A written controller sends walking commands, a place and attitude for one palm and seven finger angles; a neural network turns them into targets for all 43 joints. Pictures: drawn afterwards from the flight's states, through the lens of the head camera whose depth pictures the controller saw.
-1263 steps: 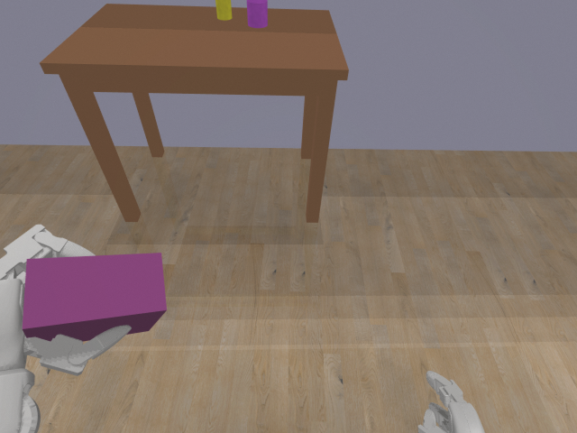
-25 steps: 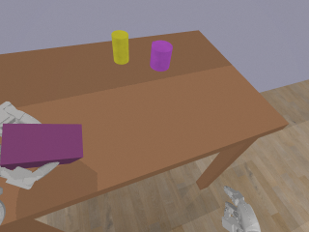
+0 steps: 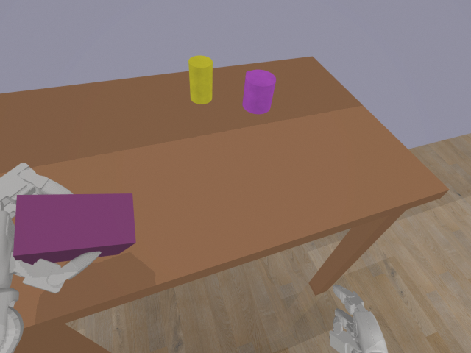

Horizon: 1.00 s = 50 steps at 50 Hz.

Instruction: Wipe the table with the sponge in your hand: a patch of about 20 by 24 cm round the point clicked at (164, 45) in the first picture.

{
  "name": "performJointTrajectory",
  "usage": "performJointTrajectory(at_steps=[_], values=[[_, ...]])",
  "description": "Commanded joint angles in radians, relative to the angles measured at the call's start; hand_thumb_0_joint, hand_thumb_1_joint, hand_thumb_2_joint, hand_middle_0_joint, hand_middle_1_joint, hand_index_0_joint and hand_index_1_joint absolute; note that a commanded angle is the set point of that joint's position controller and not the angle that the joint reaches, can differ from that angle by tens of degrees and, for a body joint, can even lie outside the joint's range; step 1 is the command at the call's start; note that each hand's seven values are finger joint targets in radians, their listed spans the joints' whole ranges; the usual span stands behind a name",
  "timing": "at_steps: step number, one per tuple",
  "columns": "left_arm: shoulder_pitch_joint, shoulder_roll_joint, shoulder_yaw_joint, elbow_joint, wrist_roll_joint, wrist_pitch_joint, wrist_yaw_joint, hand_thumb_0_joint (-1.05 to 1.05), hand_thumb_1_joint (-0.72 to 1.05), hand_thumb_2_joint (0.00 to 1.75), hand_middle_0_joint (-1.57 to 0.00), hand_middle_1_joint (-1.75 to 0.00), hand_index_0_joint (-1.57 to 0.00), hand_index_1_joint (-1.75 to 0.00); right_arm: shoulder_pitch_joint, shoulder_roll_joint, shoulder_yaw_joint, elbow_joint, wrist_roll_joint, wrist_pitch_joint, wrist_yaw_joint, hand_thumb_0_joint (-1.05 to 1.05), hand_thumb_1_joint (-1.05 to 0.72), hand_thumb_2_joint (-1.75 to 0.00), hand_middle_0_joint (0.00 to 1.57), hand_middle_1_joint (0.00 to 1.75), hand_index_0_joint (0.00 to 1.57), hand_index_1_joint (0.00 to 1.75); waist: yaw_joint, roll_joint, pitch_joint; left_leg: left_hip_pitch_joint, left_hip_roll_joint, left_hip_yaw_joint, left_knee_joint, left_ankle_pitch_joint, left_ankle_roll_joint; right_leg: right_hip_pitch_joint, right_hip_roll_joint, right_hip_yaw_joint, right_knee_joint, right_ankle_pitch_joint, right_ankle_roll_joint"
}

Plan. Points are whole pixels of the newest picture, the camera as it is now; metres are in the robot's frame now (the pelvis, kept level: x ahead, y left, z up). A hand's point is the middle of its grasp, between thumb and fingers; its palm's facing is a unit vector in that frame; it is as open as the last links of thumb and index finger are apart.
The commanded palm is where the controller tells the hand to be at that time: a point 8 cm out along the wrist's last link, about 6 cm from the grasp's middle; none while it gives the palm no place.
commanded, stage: come to a stop and stand still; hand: left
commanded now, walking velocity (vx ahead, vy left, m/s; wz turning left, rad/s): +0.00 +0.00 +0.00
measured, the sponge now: (92, 228) +0.23 +0.21 +0.14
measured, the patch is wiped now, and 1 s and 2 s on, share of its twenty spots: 0.00 0.00 0.00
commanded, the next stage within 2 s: look again from close up in 0.12 s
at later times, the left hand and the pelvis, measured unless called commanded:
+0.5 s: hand (82, 233) +0.22 +0.21 +0.16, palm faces +0.36 -0.86 -0.36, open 9.9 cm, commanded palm +0.16 +0.25 +0.18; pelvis +0.00 -0.03 +0.00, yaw +0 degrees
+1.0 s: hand (75, 231) +0.23 +0.23 +0.14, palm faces +0.31 -0.87 -0.38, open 9.9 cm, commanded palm +0.17 +0.27 +0.18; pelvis +0.01 -0.01 +0.00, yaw +0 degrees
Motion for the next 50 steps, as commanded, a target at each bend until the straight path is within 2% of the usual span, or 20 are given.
performJointTrajectory(at_steps=[1, 7, 8, 12, 13, 17, 18, 22, 23, 27, 28, 32, 33, 34, 35, 37, 41, 44, 47, 50], values=[[-0.068, 0.153, 0.096, -0.189, -0.011, -0.065, 0.017, 0.00, 0.10, 1.30, -1.20, -1.60, -1.20, -1.60, -0.086, -0.143, -0.067, -0.160, 0.015, -0.057, -0.021, 0.00, -0.90, -0.90, 0.20, 0.30, 0.20, 0.30, -0.020, 0.122, -0.138, 0.051, 0.154, -0.146, -0.169, -0.116, -0.059, 0.002, -0.034, 0.005, -0.039, 0.015, -0.056], [-0.052, 0.180, 0.113, -0.176, -0.010, -0.060, 0.021, 0.00, 0.10, 1.30, -1.20, -1.60, -1.20, -1.60, -0.098, -0.149, -0.070, -0.157, 0.023, -0.058, -0.026, 0.00, -0.90, -0.90, 0.20, 0.30, 0.20, 0.30, -0.017, 0.089, -0.145, 0.070, 0.145, -0.125, -0.147, -0.095, -0.050, -0.006, -0.045, 0.022, -0.058, 0.029, -0.057], [-0.053, 0.129, 0.069, -0.169, -0.015, -0.064, 0.014, 0.00, 0.10, 1.30, -1.20, -1.60, -1.20, -1.60, -0.085, -0.148, -0.068, -0.154, 0.017, -0.056, -0.025, 0.00, -0.90, -0.90, 0.20, 0.30, 0.20, 0.30, -0.020, 0.088, -0.139, 0.060, 0.143, -0.126, -0.145, -0.111, -0.048, -0.010, -0.039, 0.018, -0.060, 0.026, -0.057], [-0.045, 0.187, 0.113, -0.185, -0.015, -0.061, 0.022, 0.00, 0.10, 1.30, -1.20, -1.60, -1.20, -1.60, -0.098, -0.152, -0.071, -0.155, 0.024, -0.062, -0.029, 0.00, -0.90, -0.90, 0.20, 0.30, 0.20, 0.30, -0.016, 0.112, -0.151, 0.074, 0.139, -0.119, -0.132, -0.071, -0.047, -0.004, -0.052, 0.035, -0.063, 0.041, -0.062], [-0.044, 0.146, 0.078, -0.177, -0.019, -0.065, 0.016, 0.00, 0.10, 1.30, -1.20, -1.60, -1.20, -1.60, -0.087, -0.147, -0.068, -0.153, 0.019, -0.059, -0.029, 0.00, -0.90, -0.90, 0.20, 0.30, 0.20, 0.30, -0.019, 0.097, -0.141, 0.060, 0.138, -0.120, -0.130, -0.079, -0.042, -0.005, -0.047, 0.027, -0.067, 0.042, -0.060], [-0.045, 0.183, 0.110, -0.170, -0.021, -0.060, 0.021, 0.00, 0.10, 1.30, -1.20, -1.60, -1.20, -1.60, -0.094, -0.152, -0.071, -0.151, 0.026, -0.061, -0.033, 0.00, -0.90, -0.90, 0.20, 0.30, 0.20, 0.30, -0.018, 0.098, -0.137, 0.068, 0.137, -0.117, -0.124, -0.066, -0.044, -0.012, -0.054, 0.044, -0.074, 0.040, -0.063], [-0.044, 0.146, 0.078, -0.162, -0.025, -0.063, 0.014, 0.00, 0.10, 1.30, -1.20, -1.60, -1.20, -1.60, -0.085, -0.149, -0.069, -0.151, 0.020, -0.060, -0.032, 0.00, -0.90, -0.90, 0.20, 0.30, 0.20, 0.30, -0.020, 0.084, -0.137, 0.066, 0.136, -0.114, -0.118, -0.070, -0.040, -0.014, -0.049, 0.041, -0.079, 0.044, -0.062], [-0.041, 0.178, 0.105, -0.157, -0.026, -0.056, 0.018, 0.00, 0.10, 1.30, -1.20, -1.60, -1.20, -1.60, -0.096, -0.153, -0.070, -0.151, 0.027, -0.062, -0.034, 0.00, -0.90, -0.90, 0.20, 0.30, 0.20, 0.30, -0.018, 0.085, -0.140, 0.079, 0.136, -0.115, -0.120, -0.051, -0.042, -0.013, -0.056, 0.052, -0.081, 0.046, -0.063], [-0.041, 0.138, 0.068, -0.152, -0.028, -0.060, 0.012, 0.00, 0.10, 1.30, -1.20, -1.60, -1.20, -1.60, -0.085, -0.150, -0.069, -0.149, 0.021, -0.059, -0.034, 0.00, -0.90, -0.90, 0.20, 0.30, 0.20, 0.30, -0.021, 0.081, -0.134, 0.069, 0.135, -0.113, -0.115, -0.053, -0.037, -0.012, -0.050, 0.045, -0.086, 0.054, -0.062], [-0.037, 0.179, 0.100, -0.157, -0.028, -0.052, 0.016, 0.00, 0.10, 1.30, -1.20, -1.60, -1.20, -1.60, -0.100, -0.151, -0.068, -0.152, 0.028, -0.063, -0.035, 0.00, -0.90, -0.90, 0.20, 0.30, 0.20, 0.30, -0.018, 0.076, -0.142, 0.086, 0.134, -0.111, -0.111, -0.025, -0.038, -0.008, -0.059, 0.055, -0.086, 0.073, -0.062], [-0.039, 0.142, 0.068, -0.154, -0.032, -0.056, 0.010, 0.00, 0.10, 1.30, -1.20, -1.60, -1.20, -1.60, -0.087, -0.151, -0.067, -0.147, 0.021, -0.059, -0.034, 0.00, -0.90, -0.90, 0.20, 0.30, 0.20, 0.30, -0.019, 0.067, -0.144, 0.074, 0.135, -0.112, -0.110, -0.023, -0.036, -0.001, -0.053, 0.047, -0.086, 0.079, -0.061], [-0.044, 0.176, 0.094, -0.162, -0.031, -0.048, 0.016, 0.00, 0.10, 1.30, -1.20, -1.60, -1.20, -1.60, -0.101, -0.152, -0.067, -0.150, 0.028, -0.061, -0.036, 0.00, -0.90, -0.90, 0.20, 0.30, 0.20, 0.30, -0.018, 0.087, -0.141, 0.091, 0.136, -0.114, -0.114, -0.009, -0.040, -0.006, -0.058, 0.055, -0.084, 0.079, -0.063], [-1.048, 0.970, 0.661, -0.396, 0.127, -0.152, 0.016, 0.00, 0.10, 1.30, -1.20, -1.60, -1.20, -1.60, 0.012, -0.169, -0.079, -0.129, -0.029, -0.088, -0.032, 0.00, -0.90, -0.90, 0.20, 0.30, 0.20, 0.30, 0.027, -0.101, 0.036, -0.105, 0.127, -0.057, 0.026, 0.071, -0.017, -0.134, -0.081, 0.104, -0.165, 0.126, -0.020], [-0.492, 0.349, 0.257, 0.170, 0.024, -0.113, -0.025, 0.00, 0.10, 1.30, -1.20, -1.60, -1.20, -1.60, -0.058, -0.053, -0.036, -0.074, 0.010, -0.082, -0.029, 0.00, -0.90, -0.90, 0.20, 0.30, 0.20, 0.30, -0.007, -0.101, -0.169, 0.074, 0.042, -0.054, -0.002, 0.113, -0.027, -0.112, -0.101, 0.119, -0.094, 0.081, -0.089], [-0.219, 0.227, 0.174, 0.225, -0.002, -0.108, -0.037, 0.00, 0.10, 1.30, -1.20, -1.60, -1.20, -1.60, -0.038, -0.144, -0.100, -0.123, 0.011, -0.101, -0.027, 0.00, -0.90, -0.90, 0.20, 0.30, 0.20, 0.30, 0.046, 0.030, -0.154, 0.117, 0.064, -0.034, 0.005, 0.107, -0.050, -0.080, -0.082, 0.208, -0.110, 0.156, -0.076], [-0.085, 0.089, 0.025, 0.013, -0.044, -0.126, -0.043, 0.00, 0.10, 1.30, -1.20, -1.60, -1.20, -1.60, -0.068, -0.132, -0.096, -0.124, 0.032, -0.105, 0.006, 0.00, -0.90, -0.90, 0.20, 0.30, 0.20, 0.30, 0.024, 0.178, -0.222, 0.122, 0.075, -0.040, -0.065, 0.087, -0.035, 0.027, -0.065, 0.127, -0.036, 0.098, -0.068], [-0.054, 0.174, 0.051, -0.122, -0.026, -0.129, -0.015, 0.00, 0.10, 1.30, -1.20, -1.60, -1.20, -1.60, -0.073, -0.145, -0.091, -0.143, 0.021, -0.109, 0.014, 0.00, -0.90, -0.90, 0.20, 0.30, 0.20, 0.30, 0.027, -0.010, -0.138, 0.027, 0.077, -0.073, -0.110, -0.100, -0.040, -0.027, -0.039, 0.107, -0.094, -0.122, -0.058], [-0.102, 0.234, 0.131, -0.153, -0.023, -0.139, 0.000, 0.00, 0.10, 1.30, -1.20, -1.60, -1.20, -1.60, -0.091, -0.144, -0.084, -0.148, 0.022, -0.108, -0.006, 0.00, -0.90, -0.90, 0.20, 0.30, 0.20, 0.30, 0.016, 0.000, -0.106, -0.024, 0.096, -0.110, -0.162, -0.191, -0.031, -0.023, -0.021, 0.065, -0.069, -0.156, -0.052], [-0.158, 0.282, 0.189, -0.186, -0.017, -0.155, 0.008, 0.00, 0.10, 1.30, -1.20, -1.60, -1.20, -1.60, -0.109, -0.139, -0.077, -0.142, 0.023, -0.112, -0.021, 0.00, -0.90, -0.90, 0.20, 0.30, 0.20, 0.30, 0.012, 0.109, -0.117, -0.042, 0.115, -0.131, -0.189, -0.199, -0.023, 0.028, -0.008, 0.040, -0.013, -0.076, -0.048], [-0.175, 0.233, 0.143, -0.201, -0.016, -0.164, 0.005, 0.00, 0.10, 1.30, -1.20, -1.60, -1.20, -1.60, -0.080, -0.131, -0.078, -0.139, 0.019, -0.125, -0.025, 0.00, -0.90, -0.90, 0.20, 0.30, 0.20, 0.30, 0.011, 0.169, -0.148, -0.033, 0.133, -0.144, -0.184, -0.144, -0.017, 0.077, -0.023, 0.025, 0.025, 0.008, -0.053]])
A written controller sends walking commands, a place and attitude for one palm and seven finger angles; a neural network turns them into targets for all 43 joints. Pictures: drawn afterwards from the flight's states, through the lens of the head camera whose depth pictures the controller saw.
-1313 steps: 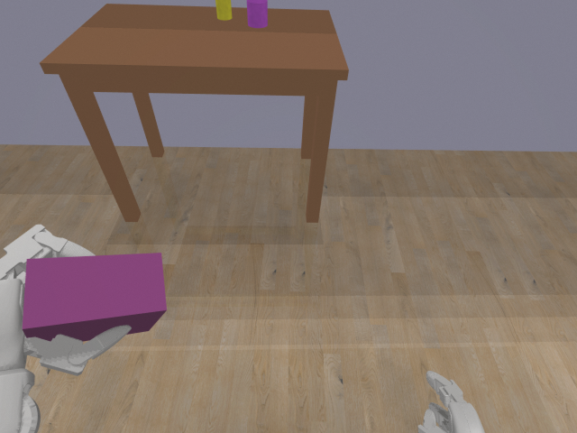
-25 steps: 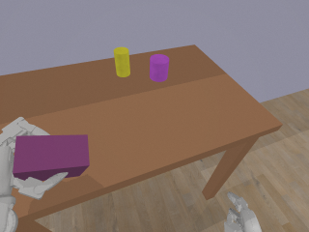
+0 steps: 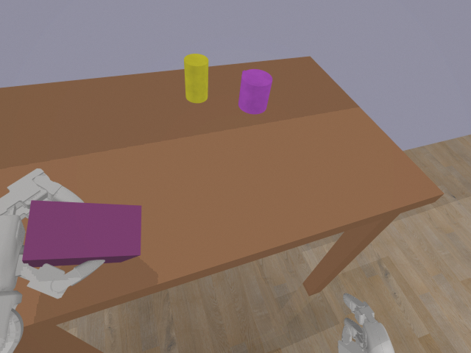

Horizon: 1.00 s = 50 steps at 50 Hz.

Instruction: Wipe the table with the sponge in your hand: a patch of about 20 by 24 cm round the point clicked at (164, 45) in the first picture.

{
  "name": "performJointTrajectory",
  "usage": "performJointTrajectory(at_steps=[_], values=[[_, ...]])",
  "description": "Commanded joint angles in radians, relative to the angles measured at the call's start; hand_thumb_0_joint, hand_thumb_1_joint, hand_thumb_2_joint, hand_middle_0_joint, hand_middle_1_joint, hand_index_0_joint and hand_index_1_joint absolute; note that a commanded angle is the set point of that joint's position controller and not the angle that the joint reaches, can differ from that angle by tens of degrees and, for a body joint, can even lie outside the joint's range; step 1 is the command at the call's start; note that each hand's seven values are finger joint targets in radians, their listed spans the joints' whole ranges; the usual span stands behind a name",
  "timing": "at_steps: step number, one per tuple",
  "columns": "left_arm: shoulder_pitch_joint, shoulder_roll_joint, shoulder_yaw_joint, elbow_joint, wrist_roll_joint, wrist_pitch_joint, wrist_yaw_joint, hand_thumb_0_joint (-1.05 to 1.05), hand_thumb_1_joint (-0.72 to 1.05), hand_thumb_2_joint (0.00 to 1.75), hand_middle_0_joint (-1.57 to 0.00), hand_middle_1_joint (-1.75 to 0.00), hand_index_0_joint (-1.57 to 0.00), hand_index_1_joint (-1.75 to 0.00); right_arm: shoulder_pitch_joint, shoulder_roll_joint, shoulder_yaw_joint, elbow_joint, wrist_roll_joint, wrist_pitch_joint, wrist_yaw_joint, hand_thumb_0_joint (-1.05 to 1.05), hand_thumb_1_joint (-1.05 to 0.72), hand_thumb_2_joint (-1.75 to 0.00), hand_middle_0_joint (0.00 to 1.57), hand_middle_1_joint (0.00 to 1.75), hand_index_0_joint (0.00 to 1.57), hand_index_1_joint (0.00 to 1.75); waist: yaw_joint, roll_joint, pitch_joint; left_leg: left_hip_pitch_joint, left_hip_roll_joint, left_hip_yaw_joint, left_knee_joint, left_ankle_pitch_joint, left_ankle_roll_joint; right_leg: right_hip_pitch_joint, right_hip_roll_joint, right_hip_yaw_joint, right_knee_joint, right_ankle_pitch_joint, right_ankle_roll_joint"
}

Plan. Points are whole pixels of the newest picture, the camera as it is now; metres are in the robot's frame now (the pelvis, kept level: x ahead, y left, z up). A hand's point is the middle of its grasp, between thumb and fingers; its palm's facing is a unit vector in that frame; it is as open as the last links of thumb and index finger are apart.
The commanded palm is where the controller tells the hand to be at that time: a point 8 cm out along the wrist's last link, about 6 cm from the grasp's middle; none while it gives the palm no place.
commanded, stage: come to a stop and stand still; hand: left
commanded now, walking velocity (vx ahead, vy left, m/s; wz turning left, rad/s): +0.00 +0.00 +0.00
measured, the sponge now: (99, 236) +0.23 +0.21 +0.12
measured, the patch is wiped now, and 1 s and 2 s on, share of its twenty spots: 0.00 0.00 0.00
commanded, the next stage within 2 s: look again from close up in 0.54 s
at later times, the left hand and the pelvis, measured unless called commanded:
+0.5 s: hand (52, 216) +0.23 +0.26 +0.16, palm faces +0.38 -0.85 -0.35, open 9.9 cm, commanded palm +0.17 +0.29 +0.18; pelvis +0.02 +0.01 +0.00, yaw +0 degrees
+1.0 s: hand (61, 219) +0.23 +0.25 +0.15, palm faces +0.36 -0.85 -0.37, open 9.9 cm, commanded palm +0.17 +0.28 +0.18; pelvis +0.01 +0.00 +0.00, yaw +0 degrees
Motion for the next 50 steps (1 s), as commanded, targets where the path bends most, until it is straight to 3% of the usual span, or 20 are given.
performJointTrajectory(at_steps=[1, 6, 9, 12, 13, 17, 19, 22, 23, 27, 28, 32, 33, 37, 38, 42, 43, 47, 48, 50], values=[[-0.168, 0.180, 0.161, -0.270, -0.016, -0.078, 0.044, 0.00, 0.10, 1.30, -1.20, -1.60, -1.20, -1.60, -0.111, -0.124, -0.047, -0.163, 0.006, -0.077, -0.016, 0.00, -0.90, -0.90, 0.20, 0.30, 0.20, 0.30, 0.003, 0.185, -0.156, -0.006, 0.117, -0.136, -0.151, -0.084, -0.010, 0.110, -0.032, 0.027, -0.011, 0.062, -0.042], [-0.109, 0.128, 0.107, -0.286, -0.011, -0.060, 0.044, 0.00, 0.10, 1.30, -1.20, -1.60, -1.20, -1.60, -0.102, -0.134, -0.052, -0.143, 0.003, -0.079, 0.003, 0.00, -0.90, -0.90, 0.20, 0.30, 0.20, 0.30, -0.003, 0.157, -0.203, 0.110, 0.111, -0.112, -0.088, 0.258, -0.049, 0.093, -0.027, 0.012, -0.015, 0.202, -0.041], [-0.083, 0.127, 0.113, -0.267, -0.010, -0.042, 0.043, 0.00, 0.10, 1.30, -1.20, -1.60, -1.20, -1.60, -0.105, -0.133, -0.053, -0.144, 0.003, -0.059, 0.008, 0.00, -0.90, -0.90, 0.20, 0.30, 0.20, 0.30, -0.006, 0.143, -0.200, 0.115, 0.124, -0.111, -0.080, 0.347, -0.067, 0.092, -0.022, -0.008, -0.013, 0.205, -0.036], [-0.057, 0.161, 0.164, -0.258, -0.012, -0.026, 0.051, 0.00, 0.10, 1.30, -1.20, -1.60, -1.20, -1.60, -0.130, -0.127, -0.047, -0.152, 0.007, -0.036, 0.001, 0.00, -0.90, -0.90, 0.20, 0.30, 0.20, 0.30, -0.004, 0.125, -0.209, 0.126, 0.121, -0.096, -0.075, 0.332, -0.069, 0.093, -0.022, -0.008, -0.026, 0.209, -0.033], [-0.050, 0.120, 0.125, -0.241, -0.019, -0.024, 0.043, 0.00, 0.10, 1.30, -1.20, -1.60, -1.20, -1.60, -0.116, -0.126, -0.044, -0.156, 0.002, -0.023, 0.000, 0.00, -0.90, -0.90, 0.20, 0.30, 0.20, 0.30, -0.008, 0.115, -0.196, 0.107, 0.121, -0.100, -0.080, 0.313, -0.062, 0.097, -0.026, -0.014, -0.039, 0.209, -0.033], [-0.073, 0.162, 0.159, -0.299, -0.019, -0.017, 0.051, 0.00, 0.10, 1.30, -1.20, -1.60, -1.20, -1.60, -0.147, -0.123, -0.042, -0.173, 0.010, -0.015, -0.009, 0.00, -0.90, -0.90, 0.20, 0.30, 0.20, 0.30, -0.008, 0.159, -0.191, 0.112, 0.114, -0.089, -0.093, 0.243, -0.065, 0.100, -0.027, -0.002, -0.042, 0.202, -0.036], [-0.080, 0.137, 0.128, -0.309, -0.022, -0.017, 0.047, 0.00, 0.10, 1.30, -1.20, -1.60, -1.20, -1.60, -0.134, -0.123, -0.045, -0.178, 0.006, -0.011, -0.011, 0.00, -0.90, -0.90, 0.20, 0.30, 0.20, 0.30, -0.011, 0.173, -0.193, 0.096, 0.117, -0.093, -0.100, 0.199, -0.056, 0.116, -0.032, 0.000, -0.049, 0.197, -0.038], [-0.071, 0.149, 0.142, -0.294, -0.016, -0.010, 0.057, 0.00, 0.10, 1.30, -1.20, -1.60, -1.20, -1.60, -0.147, -0.125, -0.042, -0.177, 0.010, -0.012, -0.015, 0.00, -0.90, -0.90, 0.20, 0.30, 0.20, 0.30, -0.008, 0.157, -0.177, 0.091, 0.113, -0.089, -0.109, 0.154, -0.055, 0.107, -0.028, 0.001, -0.056, 0.183, -0.036], [-0.071, 0.109, 0.104, -0.270, -0.018, -0.009, 0.051, 0.00, 0.10, 1.30, -1.20, -1.60, -1.20, -1.60, -0.133, -0.127, -0.041, -0.173, 0.005, -0.006, -0.015, 0.00, -0.90, -0.90, 0.20, 0.30, 0.20, 0.30, -0.011, 0.151, -0.164, 0.076, 0.112, -0.090, -0.118, 0.119, -0.051, 0.101, -0.029, -0.003, -0.065, 0.169, -0.036], [-0.076, 0.143, 0.134, -0.270, -0.011, -0.003, 0.061, 0.00, 0.10, 1.30, -1.20, -1.60, -1.20, -1.60, -0.143, -0.130, -0.045, -0.175, 0.012, -0.007, -0.019, 0.00, -0.90, -0.90, 0.20, 0.30, 0.20, 0.30, -0.009, 0.135, -0.155, 0.078, 0.108, -0.093, -0.120, 0.085, -0.050, 0.101, -0.030, 0.009, -0.074, 0.161, -0.036], [-0.072, 0.109, 0.103, -0.243, -0.016, -0.003, 0.055, 0.00, 0.10, 1.30, -1.20, -1.60, -1.20, -1.60, -0.132, -0.132, -0.043, -0.171, 0.005, 0.000, -0.020, 0.00, -0.90, -0.90, 0.20, 0.30, 0.20, 0.30, -0.012, 0.126, -0.146, 0.061, 0.106, -0.094, -0.124, 0.068, -0.044, 0.101, -0.030, 0.003, -0.086, 0.155, -0.035], [-0.059, 0.146, 0.141, -0.244, -0.013, 0.002, 0.062, 0.00, 0.10, 1.30, -1.20, -1.60, -1.20, -1.60, -0.148, -0.131, -0.048, -0.174, 0.012, -0.001, -0.023, 0.00, -0.90, -0.90, 0.20, 0.30, 0.20, 0.30, -0.009, 0.104, -0.148, 0.068, 0.102, -0.087, -0.114, 0.057, -0.041, 0.101, -0.036, 0.015, -0.095, 0.161, -0.035], [-0.056, 0.105, 0.104, -0.227, -0.018, 0.002, 0.055, 0.00, 0.10, 1.30, -1.20, -1.60, -1.20, -1.60, -0.133, -0.131, -0.045, -0.172, 0.006, 0.005, -0.022, 0.00, -0.90, -0.90, 0.20, 0.30, 0.20, 0.30, -0.013, 0.104, -0.145, 0.063, 0.099, -0.089, -0.116, 0.049, -0.038, 0.099, -0.037, 0.011, -0.102, 0.154, -0.037], [-0.048, 0.154, 0.148, -0.250, -0.014, 0.001, 0.062, 0.00, 0.10, 1.30, -1.20, -1.60, -1.20, -1.60, -0.149, -0.132, -0.049, -0.174, 0.013, 0.000, -0.024, 0.00, -0.90, -0.90, 0.20, 0.30, 0.20, 0.30, -0.009, 0.118, -0.147, 0.069, 0.100, -0.084, -0.112, 0.042, -0.036, 0.099, -0.038, 0.020, -0.099, 0.153, -0.037], [-0.052, 0.110, 0.105, -0.250, -0.017, -0.001, 0.055, 0.00, 0.10, 1.30, -1.20, -1.60, -1.20, -1.60, -0.135, -0.133, -0.047, -0.172, 0.008, 0.004, -0.022, 0.00, -0.90, -0.90, 0.20, 0.30, 0.20, 0.30, -0.014, 0.126, -0.148, 0.063, 0.096, -0.089, -0.118, 0.043, -0.035, 0.103, -0.036, 0.014, -0.098, 0.151, -0.040], [-0.039, 0.162, 0.159, -0.260, -0.014, 0.001, 0.063, 0.00, 0.10, 1.30, -1.20, -1.60, -1.20, -1.60, -0.145, -0.133, -0.051, -0.173, 0.013, -0.001, -0.025, 0.00, -0.90, -0.90, 0.20, 0.30, 0.20, 0.30, -0.009, 0.121, -0.148, 0.069, 0.101, -0.084, -0.118, 0.043, -0.038, 0.098, -0.034, 0.019, -0.092, 0.150, -0.037], [-0.030, 0.113, 0.114, -0.230, -0.020, 0.002, 0.055, 0.00, 0.10, 1.30, -1.20, -1.60, -1.20, -1.60, -0.135, -0.130, -0.046, -0.171, 0.007, 0.005, -0.024, 0.00, -0.90, -0.90, 0.20, 0.30, 0.20, 0.30, -0.013, 0.124, -0.136, 0.056, 0.098, -0.084, -0.122, 0.028, -0.034, 0.094, -0.035, 0.014, -0.102, 0.139, -0.038], [-0.037, 0.149, 0.148, -0.250, -0.015, 0.004, 0.060, 0.00, 0.10, 1.30, -1.20, -1.60, -1.20, -1.60, -0.143, -0.134, -0.052, -0.172, 0.014, 0.000, -0.024, 0.00, -0.90, -0.90, 0.20, 0.30, 0.20, 0.30, -0.011, 0.120, -0.145, 0.074, 0.101, -0.082, -0.117, 0.045, -0.038, 0.092, -0.034, 0.024, -0.094, 0.154, -0.038], [-0.041, 0.106, 0.107, -0.230, -0.019, 0.003, 0.053, 0.00, 0.10, 1.30, -1.20, -1.60, -1.20, -1.60, -0.130, -0.133, -0.048, -0.167, 0.008, 0.005, -0.023, 0.00, -0.90, -0.90, 0.20, 0.30, 0.20, 0.30, -0.016, 0.119, -0.139, 0.063, 0.097, -0.085, -0.126, 0.035, -0.037, 0.092, -0.030, 0.013, -0.098, 0.140, -0.038], [-0.050, 0.123, 0.117, -0.244, -0.018, 0.003, 0.055, 0.00, 0.10, 1.30, -1.20, -1.60, -1.20, -1.60, -0.132, -0.133, -0.054, -0.174, 0.010, 0.002, -0.025, 0.00, -0.90, -0.90, 0.20, 0.30, 0.20, 0.30, -0.015, 0.124, -0.139, 0.064, 0.103, -0.092, -0.124, 0.046, -0.035, 0.101, -0.037, 0.021, -0.094, 0.155, -0.040]])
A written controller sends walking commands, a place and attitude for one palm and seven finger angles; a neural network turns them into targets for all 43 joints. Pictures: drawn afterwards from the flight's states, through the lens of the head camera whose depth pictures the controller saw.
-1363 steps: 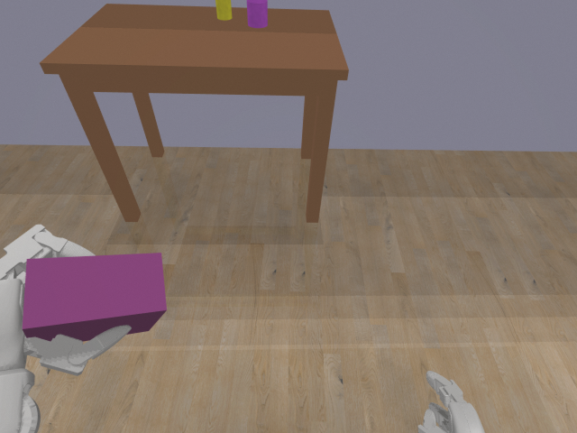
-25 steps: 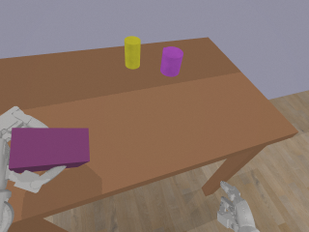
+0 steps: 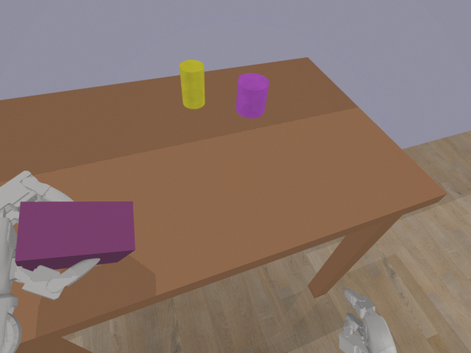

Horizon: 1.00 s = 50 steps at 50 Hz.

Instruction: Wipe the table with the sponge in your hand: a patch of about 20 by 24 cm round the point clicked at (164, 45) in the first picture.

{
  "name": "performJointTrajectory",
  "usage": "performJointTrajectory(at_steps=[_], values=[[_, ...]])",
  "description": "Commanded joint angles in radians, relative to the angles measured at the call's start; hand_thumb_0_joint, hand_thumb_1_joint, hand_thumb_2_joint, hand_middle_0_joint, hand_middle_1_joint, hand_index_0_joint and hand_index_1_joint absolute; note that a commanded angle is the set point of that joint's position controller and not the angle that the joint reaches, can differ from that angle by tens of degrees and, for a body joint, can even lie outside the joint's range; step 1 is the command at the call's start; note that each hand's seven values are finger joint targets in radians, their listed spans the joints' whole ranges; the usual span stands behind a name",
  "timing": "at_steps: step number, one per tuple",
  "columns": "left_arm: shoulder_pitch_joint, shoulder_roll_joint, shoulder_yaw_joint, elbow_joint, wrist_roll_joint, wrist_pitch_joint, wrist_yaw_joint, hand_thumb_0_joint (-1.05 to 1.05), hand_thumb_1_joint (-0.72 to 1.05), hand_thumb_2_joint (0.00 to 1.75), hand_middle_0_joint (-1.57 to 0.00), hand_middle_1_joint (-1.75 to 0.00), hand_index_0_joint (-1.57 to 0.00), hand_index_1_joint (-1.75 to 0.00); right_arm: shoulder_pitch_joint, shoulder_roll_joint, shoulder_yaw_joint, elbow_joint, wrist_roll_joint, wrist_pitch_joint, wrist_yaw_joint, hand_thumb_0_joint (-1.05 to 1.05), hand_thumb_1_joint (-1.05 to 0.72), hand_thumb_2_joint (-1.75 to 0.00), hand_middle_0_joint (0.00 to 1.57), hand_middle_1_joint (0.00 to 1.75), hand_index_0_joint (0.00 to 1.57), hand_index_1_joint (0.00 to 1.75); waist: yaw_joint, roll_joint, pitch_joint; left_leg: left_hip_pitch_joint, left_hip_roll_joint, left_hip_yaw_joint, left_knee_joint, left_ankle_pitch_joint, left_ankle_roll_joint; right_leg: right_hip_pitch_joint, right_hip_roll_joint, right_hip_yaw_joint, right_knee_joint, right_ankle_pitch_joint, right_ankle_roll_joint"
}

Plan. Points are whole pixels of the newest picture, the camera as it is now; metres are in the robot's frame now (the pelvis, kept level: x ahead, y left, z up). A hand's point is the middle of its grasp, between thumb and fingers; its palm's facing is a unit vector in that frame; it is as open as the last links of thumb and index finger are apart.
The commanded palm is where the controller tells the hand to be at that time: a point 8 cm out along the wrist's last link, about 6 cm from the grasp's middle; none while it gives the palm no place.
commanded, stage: shuffle to correct the standing spot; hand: left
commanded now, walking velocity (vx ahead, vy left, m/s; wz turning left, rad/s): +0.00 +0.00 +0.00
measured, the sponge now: (93, 236) +0.23 +0.21 +0.13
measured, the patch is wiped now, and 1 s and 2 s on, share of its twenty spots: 0.00 0.00 0.00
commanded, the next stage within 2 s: none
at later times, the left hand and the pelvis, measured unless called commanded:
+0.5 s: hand (87, 230) +0.23 +0.21 +0.15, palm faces +0.34 -0.86 -0.37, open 9.9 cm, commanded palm +0.16 +0.25 +0.17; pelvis +0.00 -0.03 +0.00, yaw +0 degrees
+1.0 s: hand (128, 236) +0.22 +0.16 +0.16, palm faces +0.30 -0.87 -0.40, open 9.9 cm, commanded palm +0.16 +0.20 +0.17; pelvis +0.00 -0.08 -0.01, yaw +0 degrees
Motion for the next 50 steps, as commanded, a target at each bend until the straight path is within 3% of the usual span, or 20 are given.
performJointTrajectory(at_steps=[1, 2, 3, 7, 8, 10, 12, 13, 17, 18, 22, 23, 26, 27, 28, 32, 33, 41, 47, 50], values=[[-0.070, 0.151, 0.100, -0.210, -0.006, -0.058, 0.020, 0.00, 0.10, 1.30, -1.20, -1.60, -1.20, -1.60, -0.092, -0.127, -0.053, -0.163, 0.008, -0.057, -0.014, 0.00, -0.90, -0.90, 0.20, 0.30, 0.20, 0.30, -0.003, 0.071, -0.143, 0.038, 0.097, -0.090, -0.105, 0.065, -0.033, 0.044, -0.045, 0.026, -0.022, 0.142, -0.043], [-0.074, 0.175, 0.123, -0.219, -0.001, -0.056, 0.024, 0.00, 0.10, 1.30, -1.20, -1.60, -1.20, -1.60, -0.108, -0.128, -0.051, -0.160, 0.011, -0.059, -0.014, 0.00, -0.90, -0.90, 0.20, 0.30, 0.20, 0.30, 0.000, 0.075, -0.142, 0.037, 0.094, -0.080, -0.108, 0.042, -0.037, 0.034, -0.037, 0.024, -0.023, 0.122, -0.040], [-0.073, 0.139, 0.090, -0.200, -0.008, -0.056, 0.018, 0.00, 0.10, 1.30, -1.20, -1.60, -1.20, -1.60, -0.096, -0.124, -0.045, -0.156, 0.005, -0.052, -0.013, 0.00, -0.90, -0.90, 0.20, 0.30, 0.20, 0.30, -0.005, 0.080, -0.135, 0.027, 0.093, -0.088, -0.123, 0.038, -0.036, 0.038, -0.030, 0.009, -0.027, 0.114, -0.038], [-0.096, 0.189, 0.136, -0.240, -0.009, -0.051, 0.019, 0.00, 0.10, 1.30, -1.20, -1.60, -1.20, -1.60, -0.106, -0.123, -0.051, -0.164, 0.011, -0.052, -0.011, 0.00, -0.90, -0.90, 0.20, 0.30, 0.20, 0.30, -0.002, 0.094, -0.153, 0.062, 0.122, -0.098, -0.137, 0.093, -0.051, 0.034, -0.011, -0.001, 0.006, 0.110, -0.031], [-0.097, 0.139, 0.090, -0.230, -0.015, -0.051, 0.010, 0.00, 0.10, 1.30, -1.20, -1.60, -1.20, -1.60, -0.095, -0.120, -0.049, -0.165, 0.007, -0.047, -0.008, 0.00, -0.90, -0.90, 0.20, 0.30, 0.20, 0.30, -0.006, 0.117, -0.146, 0.057, 0.128, -0.108, -0.152, 0.094, -0.052, 0.029, -0.006, -0.012, 0.008, 0.100, -0.031], [-0.111, 0.158, 0.102, -0.245, -0.015, -0.049, 0.011, 0.00, 0.10, 1.30, -1.20, -1.60, -1.20, -1.60, -0.091, -0.119, -0.056, -0.175, 0.009, -0.046, -0.006, 0.00, -0.90, -0.90, 0.20, 0.30, 0.20, 0.30, -0.005, 0.139, -0.140, 0.058, 0.149, -0.117, -0.150, 0.108, -0.054, 0.026, -0.010, -0.009, 0.019, 0.090, -0.030], [-0.092, 0.183, 0.132, -0.244, -0.013, -0.040, 0.014, 0.00, 0.10, 1.30, -1.20, -1.60, -1.20, -1.60, -0.103, -0.117, -0.055, -0.175, 0.012, -0.045, 0.001, 0.00, -0.90, -0.90, 0.20, 0.30, 0.20, 0.30, -0.003, 0.118, -0.154, 0.069, 0.154, -0.106, -0.141, 0.110, -0.057, 0.021, -0.002, -0.013, 0.025, 0.083, -0.028], [-0.085, 0.139, 0.092, -0.227, -0.021, -0.038, 0.007, 0.00, 0.10, 1.30, -1.20, -1.60, -1.20, -1.60, -0.091, -0.116, -0.052, -0.178, 0.007, -0.037, 0.003, 0.00, -0.90, -0.90, 0.20, 0.30, 0.20, 0.30, -0.007, 0.131, -0.143, 0.047, 0.156, -0.115, -0.148, 0.094, -0.050, 0.021, -0.002, -0.019, 0.018, 0.079, -0.028], [-0.067, 0.186, 0.139, -0.250, -0.021, -0.030, 0.012, 0.00, 0.10, 1.30, -1.20, -1.60, -1.20, -1.60, -0.100, -0.117, -0.059, -0.186, 0.014, -0.032, 0.010, 0.00, -0.90, -0.90, 0.20, 0.30, 0.20, 0.30, -0.005, 0.125, -0.164, 0.065, 0.159, -0.093, -0.108, 0.116, -0.047, 0.019, -0.007, -0.009, 0.010, 0.106, -0.031], [-0.068, 0.140, 0.095, -0.235, -0.028, -0.027, 0.004, 0.00, 0.10, 1.30, -1.20, -1.60, -1.20, -1.60, -0.089, -0.113, -0.055, -0.186, 0.010, -0.025, 0.011, 0.00, -0.90, -0.90, 0.20, 0.30, 0.20, 0.30, -0.011, 0.120, -0.151, 0.047, 0.157, -0.098, -0.112, 0.101, -0.042, 0.015, -0.004, -0.015, 0.005, 0.103, -0.030], [-0.057, 0.195, 0.146, -0.273, -0.029, -0.021, 0.009, 0.00, 0.10, 1.30, -1.20, -1.60, -1.20, -1.60, -0.103, -0.115, -0.062, -0.192, 0.015, -0.025, 0.010, 0.00, -0.90, -0.90, 0.20, 0.30, 0.20, 0.30, -0.007, 0.121, -0.174, 0.075, 0.158, -0.078, -0.062, 0.157, -0.038, 0.004, -0.014, 0.001, 0.008, 0.151, -0.034], [-0.051, 0.157, 0.111, -0.254, -0.038, -0.018, 0.002, 0.00, 0.10, 1.30, -1.20, -1.60, -1.20, -1.60, -0.091, -0.113, -0.058, -0.192, 0.009, -0.019, 0.009, 0.00, -0.90, -0.90, 0.20, 0.30, 0.20, 0.30, -0.011, 0.110, -0.166, 0.061, 0.157, -0.082, -0.061, 0.150, -0.034, 0.003, -0.013, -0.002, 0.002, 0.149, -0.034], [-0.048, 0.182, 0.134, -0.272, -0.042, -0.014, 0.001, 0.00, 0.10, 1.30, -1.20, -1.60, -1.20, -1.60, -0.086, -0.119, -0.071, -0.198, 0.010, -0.018, 0.004, 0.00, -0.90, -0.90, 0.20, 0.30, 0.20, 0.30, -0.010, 0.107, -0.185, 0.079, 0.165, -0.080, -0.020, 0.213, -0.030, 0.004, -0.027, 0.019, 0.014, 0.196, -0.039], [-0.030, 0.202, 0.157, -0.261, -0.042, -0.008, 0.004, 0.00, 0.10, 1.30, -1.20, -1.60, -1.20, -1.60, -0.102, -0.118, -0.065, -0.193, 0.014, -0.018, 0.004, 0.00, -0.90, -0.90, 0.20, 0.30, 0.20, 0.30, -0.008, 0.100, -0.178, 0.075, 0.160, -0.068, -0.019, 0.187, -0.032, -0.008, -0.023, 0.019, 0.007, 0.185, -0.038], [-0.033, 0.156, 0.115, -0.247, -0.048, -0.005, -0.002, 0.00, 0.10, 1.30, -1.20, -1.60, -1.20, -1.60, -0.087, -0.118, -0.064, -0.190, 0.010, -0.013, 0.004, 0.00, -0.90, -0.90, 0.20, 0.30, 0.20, 0.30, -0.014, 0.086, -0.168, 0.058, 0.153, -0.067, -0.015, 0.168, -0.031, -0.007, -0.021, 0.017, 0.003, 0.182, -0.041], [-0.026, 0.195, 0.148, -0.265, -0.053, 0.003, 0.003, 0.00, 0.10, 1.30, -1.20, -1.60, -1.20, -1.60, -0.102, -0.119, -0.071, -0.193, 0.017, -0.012, -0.003, 0.00, -0.90, -0.90, 0.20, 0.30, 0.20, 0.30, -0.014, 0.075, -0.166, 0.067, 0.146, -0.059, 0.011, 0.118, -0.030, -0.038, -0.036, 0.051, -0.002, 0.175, -0.052], [-0.028, 0.171, 0.124, -0.260, -0.056, 0.004, -0.001, 0.00, 0.10, 1.30, -1.20, -1.60, -1.20, -1.60, -0.093, -0.122, -0.070, -0.191, 0.011, -0.008, -0.004, 0.00, -0.90, -0.90, 0.20, 0.30, 0.20, 0.30, -0.017, 0.063, -0.165, 0.059, 0.142, -0.055, 0.019, 0.101, -0.027, -0.039, -0.037, 0.052, -0.004, 0.169, -0.051], [-0.018, 0.202, 0.155, -0.278, -0.065, 0.011, 0.000, 0.00, 0.10, 1.30, -1.20, -1.60, -1.20, -1.60, -0.083, -0.126, -0.083, -0.191, 0.014, -0.003, -0.011, 0.00, -0.90, -0.90, 0.20, 0.30, 0.20, 0.30, -0.020, 0.023, -0.167, 0.055, 0.126, -0.037, 0.098, 0.104, -0.030, -0.061, -0.077, 0.097, 0.006, 0.221, -0.069], [0.017, 0.213, 0.165, -0.290, -0.068, 0.010, 0.002, 0.00, 0.10, 1.30, -1.20, -1.60, -1.20, -1.60, -0.099, -0.124, -0.080, -0.185, 0.018, -0.004, -0.012, 0.00, -0.90, -0.90, 0.20, 0.30, 0.20, 0.30, -0.021, 0.068, -0.154, 0.065, 0.142, -0.051, 0.081, 0.149, -0.026, -0.074, -0.067, 0.082, 0.026, 0.231, -0.066], [0.001, 0.206, 0.155, -0.295, -0.066, 0.007, -0.004, 0.00, 0.10, 1.30, -1.20, -1.60, -1.20, -1.60, -0.086, -0.127, -0.082, -0.189, 0.014, -0.002, -0.012, 0.00, -0.90, -0.90, 0.20, 0.30, 0.20, 0.30, -0.020, 0.056, -0.145, 0.041, 0.157, -0.061, 0.067, 0.150, -0.022, -0.055, -0.056, 0.070, 0.031, 0.215, -0.053]])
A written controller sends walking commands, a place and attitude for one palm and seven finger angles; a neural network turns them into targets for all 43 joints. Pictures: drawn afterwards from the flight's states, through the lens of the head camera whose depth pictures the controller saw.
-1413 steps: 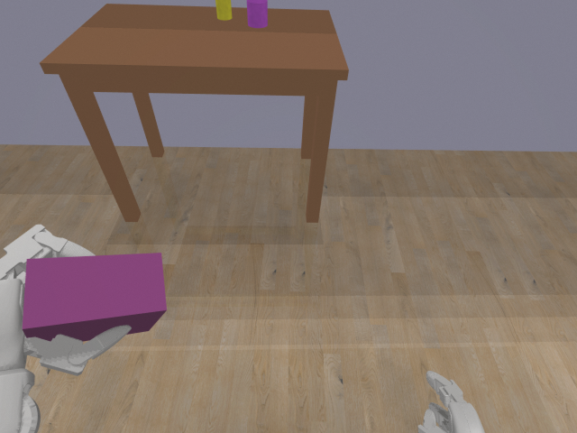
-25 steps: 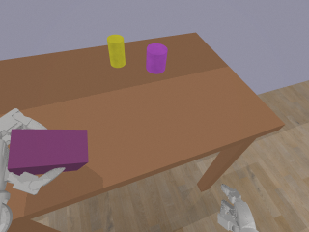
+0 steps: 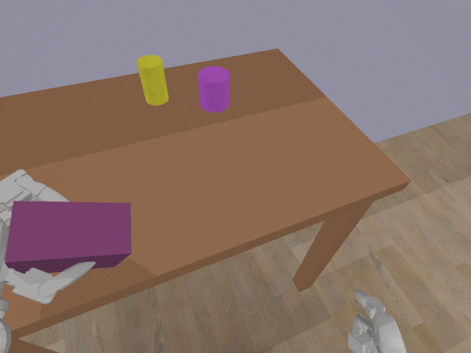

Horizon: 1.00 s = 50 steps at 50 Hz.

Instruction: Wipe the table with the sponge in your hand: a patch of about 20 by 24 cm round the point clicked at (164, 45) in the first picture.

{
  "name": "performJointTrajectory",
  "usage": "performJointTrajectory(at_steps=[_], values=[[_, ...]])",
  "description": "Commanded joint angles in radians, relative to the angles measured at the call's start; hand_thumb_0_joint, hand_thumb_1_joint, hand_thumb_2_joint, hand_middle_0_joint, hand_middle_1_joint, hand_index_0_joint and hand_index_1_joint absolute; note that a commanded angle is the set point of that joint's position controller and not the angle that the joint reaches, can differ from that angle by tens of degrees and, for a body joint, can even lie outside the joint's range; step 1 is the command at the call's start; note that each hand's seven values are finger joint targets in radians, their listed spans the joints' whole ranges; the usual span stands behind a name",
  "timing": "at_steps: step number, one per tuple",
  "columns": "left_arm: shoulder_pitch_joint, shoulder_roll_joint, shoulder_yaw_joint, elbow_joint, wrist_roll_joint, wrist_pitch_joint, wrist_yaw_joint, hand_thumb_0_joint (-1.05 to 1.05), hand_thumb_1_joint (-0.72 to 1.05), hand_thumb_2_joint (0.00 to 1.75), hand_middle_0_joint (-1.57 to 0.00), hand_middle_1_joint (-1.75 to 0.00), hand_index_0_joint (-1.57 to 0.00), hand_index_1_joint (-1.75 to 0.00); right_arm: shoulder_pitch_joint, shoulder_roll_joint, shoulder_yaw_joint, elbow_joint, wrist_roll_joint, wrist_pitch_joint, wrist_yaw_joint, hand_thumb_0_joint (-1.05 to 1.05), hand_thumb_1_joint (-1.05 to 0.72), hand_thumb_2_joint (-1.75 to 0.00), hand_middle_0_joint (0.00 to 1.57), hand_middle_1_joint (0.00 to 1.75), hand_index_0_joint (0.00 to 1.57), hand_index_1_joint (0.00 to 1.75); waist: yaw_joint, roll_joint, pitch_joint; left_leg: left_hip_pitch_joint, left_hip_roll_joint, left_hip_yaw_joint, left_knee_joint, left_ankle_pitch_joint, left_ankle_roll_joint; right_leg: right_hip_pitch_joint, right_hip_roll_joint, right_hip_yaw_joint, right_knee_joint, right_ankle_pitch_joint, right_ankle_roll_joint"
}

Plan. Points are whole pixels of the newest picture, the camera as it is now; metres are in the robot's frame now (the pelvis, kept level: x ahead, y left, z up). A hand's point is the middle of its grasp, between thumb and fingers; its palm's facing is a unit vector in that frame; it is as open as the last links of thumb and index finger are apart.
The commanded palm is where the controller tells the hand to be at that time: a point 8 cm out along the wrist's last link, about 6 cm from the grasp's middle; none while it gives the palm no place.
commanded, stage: shuffle to correct the standing spot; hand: left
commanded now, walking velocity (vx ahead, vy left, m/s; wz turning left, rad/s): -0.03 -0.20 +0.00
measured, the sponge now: (89, 238) +0.23 +0.20 +0.14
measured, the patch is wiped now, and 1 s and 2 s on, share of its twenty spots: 0.00 0.00 0.00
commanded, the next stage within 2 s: none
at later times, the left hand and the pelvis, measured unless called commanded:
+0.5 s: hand (38, 244) +0.21 +0.25 +0.16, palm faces +0.33 -0.86 -0.38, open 9.9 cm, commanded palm +0.15 +0.28 +0.18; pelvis -0.01 +0.00 +0.00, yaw +0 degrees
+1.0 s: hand (40, 236) +0.22 +0.25 +0.17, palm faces +0.32 -0.86 -0.40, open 9.9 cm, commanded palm +0.16 +0.29 +0.18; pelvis +0.00 +0.01 +0.00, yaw +1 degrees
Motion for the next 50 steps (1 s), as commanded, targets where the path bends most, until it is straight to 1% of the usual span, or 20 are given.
performJointTrajectory(at_steps=[1, 2, 3, 7, 8, 11, 15, 17, 18, 24, 27, 28, 31, 32, 35, 37, 41, 43, 47, 50], values=[[-0.045, 0.176, 0.133, -0.215, -0.004, -0.065, 0.019, 0.00, 0.10, 1.30, -1.20, -1.60, -1.20, -1.60, -0.083, -0.112, -0.042, -0.167, 0.006, -0.055, -0.010, 0.00, -0.90, -0.90, 0.20, 0.30, 0.20, 0.30, 0.007, 0.045, -0.153, 0.090, 0.053, -0.019, -0.032, 0.195, 0.082, 0.010, -0.164, 0.109, -0.091, 0.276, 0.055], [-0.033, 0.184, 0.141, -0.217, -0.006, -0.064, 0.022, 0.00, 0.10, 1.30, -1.20, -1.60, -1.20, -1.60, -0.096, -0.110, -0.038, -0.161, 0.009, -0.058, -0.010, 0.00, -0.90, -0.90, 0.20, 0.30, 0.20, 0.30, 0.007, 0.074, -0.151, 0.099, 0.055, -0.024, -0.045, 0.194, 0.083, 0.004, -0.158, 0.107, -0.093, 0.265, 0.052], [-0.030, 0.165, 0.125, -0.210, -0.005, -0.065, 0.019, 0.00, 0.10, 1.30, -1.20, -1.60, -1.20, -1.60, -0.085, -0.110, -0.037, -0.162, 0.005, -0.056, -0.010, 0.00, -0.90, -0.90, 0.20, 0.30, 0.20, 0.30, 0.006, 0.065, -0.158, 0.092, 0.062, -0.030, -0.055, 0.187, 0.087, 0.016, -0.153, 0.097, -0.089, 0.251, 0.057], [-0.027, 0.188, 0.143, -0.208, -0.005, -0.064, 0.021, 0.00, 0.10, 1.30, -1.20, -1.60, -1.20, -1.60, -0.095, -0.108, -0.035, -0.163, 0.009, -0.059, -0.009, 0.00, -0.90, -0.90, 0.20, 0.30, 0.20, 0.30, 0.010, 0.067, -0.145, 0.083, 0.067, -0.033, -0.069, 0.149, 0.086, 0.015, -0.149, 0.097, -0.101, 0.220, 0.060], [-0.035, 0.163, 0.120, -0.206, -0.004, -0.063, 0.018, 0.00, 0.10, 1.30, -1.20, -1.60, -1.20, -1.60, -0.083, -0.108, -0.033, -0.163, 0.004, -0.057, -0.009, 0.00, -0.90, -0.90, 0.20, 0.30, 0.20, 0.30, 0.006, 0.058, -0.151, 0.073, 0.065, -0.034, -0.070, 0.135, 0.087, 0.024, -0.149, 0.090, -0.100, 0.211, 0.060], [-0.054, 0.171, 0.127, -0.206, -0.004, -0.062, 0.017, 0.00, 0.10, 1.30, -1.20, -1.60, -1.20, -1.60, -0.078, -0.109, -0.039, -0.166, 0.005, -0.056, -0.006, 0.00, -0.90, -0.90, 0.20, 0.30, 0.20, 0.30, 0.005, 0.033, -0.145, 0.077, 0.051, -0.025, -0.048, 0.108, 0.081, 0.007, -0.165, 0.117, -0.112, 0.212, 0.049], [-0.075, 0.162, 0.113, -0.209, -0.004, -0.058, 0.020, 0.00, 0.10, 1.30, -1.20, -1.60, -1.20, -1.60, -0.082, -0.107, -0.033, -0.164, 0.005, -0.055, -0.005, 0.00, -0.90, -0.90, 0.20, 0.30, 0.20, 0.30, 0.001, 0.038, -0.124, 0.062, 0.045, -0.033, -0.060, 0.021, 0.082, -0.020, -0.165, 0.123, -0.126, 0.130, 0.041], [-0.062, 0.181, 0.128, -0.213, -0.005, -0.055, 0.026, 0.00, 0.10, 1.30, -1.20, -1.60, -1.20, -1.60, -0.096, -0.101, -0.028, -0.160, 0.010, -0.055, -0.006, 0.00, -0.90, -0.90, 0.20, 0.30, 0.20, 0.30, 0.002, 0.051, -0.117, 0.076, 0.043, -0.031, -0.063, 0.007, 0.083, -0.037, -0.164, 0.127, -0.136, 0.115, 0.038], [-0.075, 0.161, 0.111, -0.215, -0.003, -0.056, 0.025, 0.00, 0.10, 1.30, -1.20, -1.60, -1.20, -1.60, -0.088, -0.102, -0.025, -0.160, 0.004, -0.053, -0.006, 0.00, -0.90, -0.90, 0.20, 0.30, 0.20, 0.30, 0.000, 0.051, -0.122, 0.067, 0.047, -0.036, -0.069, 0.006, 0.088, -0.026, -0.162, 0.117, -0.130, 0.110, 0.039], [-0.081, 0.170, 0.118, -0.234, 0.002, -0.056, 0.026, 0.00, 0.10, 1.30, -1.20, -1.60, -1.20, -1.60, -0.089, -0.105, -0.029, -0.166, 0.006, -0.051, -0.004, 0.00, -0.90, -0.90, 0.20, 0.30, 0.20, 0.30, 0.004, 0.096, -0.135, 0.067, 0.078, -0.068, -0.099, 0.103, 0.093, 0.017, -0.141, 0.087, -0.096, 0.171, 0.050], [-0.041, 0.178, 0.130, -0.218, 0.000, -0.052, 0.026, 0.00, 0.10, 1.30, -1.20, -1.60, -1.20, -1.60, -0.094, -0.100, -0.026, -0.164, 0.012, -0.049, -0.001, 0.00, -0.90, -0.90, 0.20, 0.30, 0.20, 0.30, 0.006, 0.102, -0.142, 0.081, 0.080, -0.059, -0.083, 0.147, 0.092, 0.030, -0.141, 0.079, -0.103, 0.203, 0.050], [-0.048, 0.159, 0.113, -0.212, 0.001, -0.050, 0.023, 0.00, 0.10, 1.30, -1.20, -1.60, -1.20, -1.60, -0.085, -0.101, -0.025, -0.166, 0.008, -0.046, 0.000, 0.00, -0.90, -0.90, 0.20, 0.30, 0.20, 0.30, 0.004, 0.084, -0.140, 0.069, 0.081, -0.061, -0.080, 0.143, 0.094, 0.037, -0.139, 0.074, -0.103, 0.200, 0.051], [-0.056, 0.165, 0.121, -0.217, -0.002, -0.049, 0.021, 0.00, 0.10, 1.30, -1.20, -1.60, -1.20, -1.60, -0.079, -0.104, -0.032, -0.170, 0.010, -0.041, 0.002, 0.00, -0.90, -0.90, 0.20, 0.30, 0.20, 0.30, 0.003, 0.055, -0.145, 0.071, 0.066, -0.044, -0.048, 0.128, 0.085, 0.035, -0.156, 0.100, -0.110, 0.218, 0.039], [-0.036, 0.172, 0.128, -0.216, -0.005, -0.046, 0.023, 0.00, 0.10, 1.30, -1.20, -1.60, -1.20, -1.60, -0.091, -0.100, -0.028, -0.166, 0.015, -0.044, 0.002, 0.00, -0.90, -0.90, 0.20, 0.30, 0.20, 0.30, 0.002, 0.076, -0.141, 0.089, 0.065, -0.038, -0.051, 0.119, 0.085, 0.016, -0.156, 0.098, -0.115, 0.216, 0.035], [-0.063, 0.170, 0.123, -0.228, -0.003, -0.047, 0.024, 0.00, 0.10, 1.30, -1.20, -1.60, -1.20, -1.60, -0.086, -0.103, -0.029, -0.171, 0.011, -0.040, 0.003, 0.00, -0.90, -0.90, 0.20, 0.30, 0.20, 0.30, 0.002, 0.065, -0.138, 0.071, 0.067, -0.048, -0.054, 0.113, 0.086, 0.024, -0.156, 0.098, -0.107, 0.204, 0.033], [-0.053, 0.180, 0.131, -0.237, -0.005, -0.046, 0.027, 0.00, 0.10, 1.30, -1.20, -1.60, -1.20, -1.60, -0.095, -0.099, -0.025, -0.167, 0.016, -0.040, 0.001, 0.00, -0.90, -0.90, 0.20, 0.30, 0.20, 0.30, 0.000, 0.090, -0.138, 0.082, 0.067, -0.054, -0.061, 0.113, 0.087, 0.016, -0.153, 0.093, -0.103, 0.201, 0.030], [-0.061, 0.177, 0.131, -0.238, 0.000, -0.047, 0.028, 0.00, 0.10, 1.30, -1.20, -1.60, -1.20, -1.60, -0.088, -0.100, -0.028, -0.171, 0.012, -0.036, 0.002, 0.00, -0.90, -0.90, 0.20, 0.30, 0.20, 0.30, 0.003, 0.091, -0.146, 0.080, 0.084, -0.065, -0.063, 0.155, 0.092, 0.038, -0.146, 0.082, -0.096, 0.214, 0.040], [-0.050, 0.167, 0.120, -0.246, -0.001, -0.048, 0.028, 0.00, 0.10, 1.30, -1.20, -1.60, -1.20, -1.60, -0.089, -0.102, -0.025, -0.168, 0.013, -0.036, 0.002, 0.00, -0.90, -0.90, 0.20, 0.30, 0.20, 0.30, 0.002, 0.120, -0.161, 0.092, 0.091, -0.076, -0.077, 0.181, 0.096, 0.048, -0.140, 0.066, -0.087, 0.220, 0.040], [-0.029, 0.175, 0.128, -0.234, -0.004, -0.045, 0.027, 0.00, 0.10, 1.30, -1.20, -1.60, -1.20, -1.60, -0.089, -0.101, -0.026, -0.167, 0.018, -0.036, 0.004, 0.00, -0.90, -0.90, 0.20, 0.30, 0.20, 0.30, 0.002, 0.106, -0.164, 0.108, 0.094, -0.078, -0.068, 0.245, 0.092, 0.058, -0.140, 0.057, -0.089, 0.260, 0.040], [-0.042, 0.174, 0.129, -0.223, -0.001, -0.043, 0.024, 0.00, 0.10, 1.30, -1.20, -1.60, -1.20, -1.60, -0.083, -0.103, -0.030, -0.169, 0.013, -0.030, 0.003, 0.00, -0.90, -0.90, 0.20, 0.30, 0.20, 0.30, 0.003, 0.075, -0.157, 0.094, 0.094, -0.065, -0.047, 0.235, 0.091, 0.062, -0.150, 0.067, -0.101, 0.271, 0.043]])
